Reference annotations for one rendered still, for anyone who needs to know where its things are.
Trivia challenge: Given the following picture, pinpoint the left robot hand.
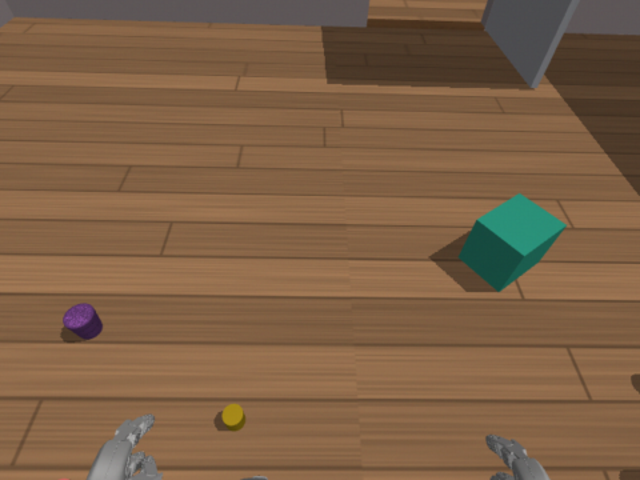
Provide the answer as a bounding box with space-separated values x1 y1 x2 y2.
86 414 163 480

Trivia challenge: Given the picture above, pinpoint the right robot hand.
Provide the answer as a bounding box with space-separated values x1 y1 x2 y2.
486 435 550 480

